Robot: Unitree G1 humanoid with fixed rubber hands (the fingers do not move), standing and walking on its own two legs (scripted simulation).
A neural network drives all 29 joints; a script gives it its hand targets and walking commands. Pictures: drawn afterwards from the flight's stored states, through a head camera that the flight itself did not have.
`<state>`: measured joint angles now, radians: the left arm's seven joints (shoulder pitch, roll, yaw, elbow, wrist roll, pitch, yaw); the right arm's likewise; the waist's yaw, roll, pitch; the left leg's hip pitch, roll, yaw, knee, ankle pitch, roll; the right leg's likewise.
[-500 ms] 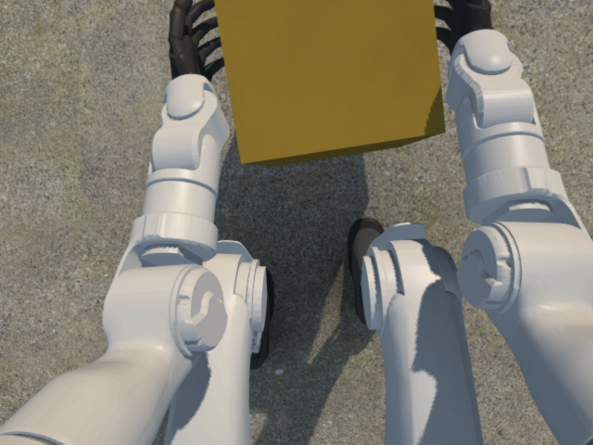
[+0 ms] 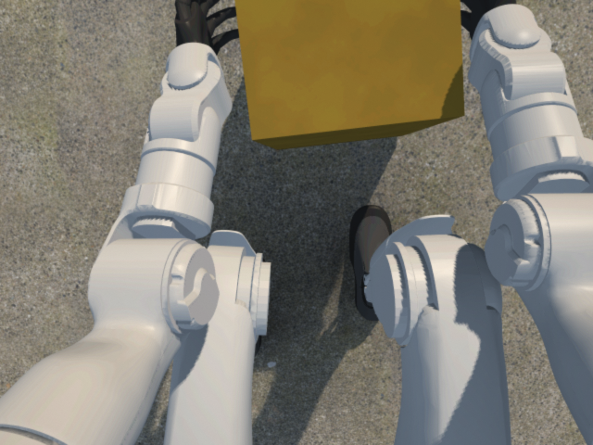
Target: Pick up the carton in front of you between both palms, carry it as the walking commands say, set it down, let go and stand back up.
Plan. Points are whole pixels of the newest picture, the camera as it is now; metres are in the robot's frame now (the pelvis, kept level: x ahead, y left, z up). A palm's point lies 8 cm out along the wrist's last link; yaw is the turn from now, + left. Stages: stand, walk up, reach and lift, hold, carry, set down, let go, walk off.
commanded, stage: set down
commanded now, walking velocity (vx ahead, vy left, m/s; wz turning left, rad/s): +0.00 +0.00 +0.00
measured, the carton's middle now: (338, 59) +0.51 -0.10 -0.25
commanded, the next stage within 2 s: none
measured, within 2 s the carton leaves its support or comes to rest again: rests again in 0.72 s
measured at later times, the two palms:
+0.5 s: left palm (194, 39) +0.53 +0.06 -0.15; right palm (492, 6) +0.52 -0.26 -0.16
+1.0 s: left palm (170, 56) +0.53 +0.10 -0.18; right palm (516, 28) +0.50 -0.30 -0.19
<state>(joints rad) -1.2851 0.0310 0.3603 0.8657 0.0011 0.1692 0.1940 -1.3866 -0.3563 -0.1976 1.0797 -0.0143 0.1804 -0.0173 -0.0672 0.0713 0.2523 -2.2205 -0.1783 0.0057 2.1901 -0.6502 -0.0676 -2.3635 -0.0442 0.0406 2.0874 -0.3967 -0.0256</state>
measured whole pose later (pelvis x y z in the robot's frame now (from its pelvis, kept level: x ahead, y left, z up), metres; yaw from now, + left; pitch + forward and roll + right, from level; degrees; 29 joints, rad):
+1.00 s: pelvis +0.00 +0.00 +0.00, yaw +0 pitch +34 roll +3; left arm -1.33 0.23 0.10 0.94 -0.19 0.08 0.16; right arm -1.39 -0.53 -0.16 1.18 0.19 -0.01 0.01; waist -0.04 0.05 0.43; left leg -2.16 -0.18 0.00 2.22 -0.67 -0.07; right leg -2.30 -0.05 0.03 2.12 -0.42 -0.03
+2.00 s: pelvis +0.05 -0.02 +0.23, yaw -4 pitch +45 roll +5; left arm -0.91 0.09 0.29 0.67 -0.02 0.15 0.11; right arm -1.03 -0.37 -0.28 0.86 -0.02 0.14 0.10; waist 0.00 0.01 -0.09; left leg -1.61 -0.08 -0.02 1.32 -0.50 -0.04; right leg -1.75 0.02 0.05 1.27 -0.30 -0.02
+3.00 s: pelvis +0.14 +0.00 +0.40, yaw -7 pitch -1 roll -1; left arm 0.23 0.21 0.04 0.44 0.01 0.06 -0.07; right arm 0.24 -0.22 -0.05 0.43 0.01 0.08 0.07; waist 0.01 0.03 0.07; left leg -0.09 -0.03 -0.08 0.43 -0.33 0.02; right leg -0.21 0.03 0.03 0.40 -0.18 0.00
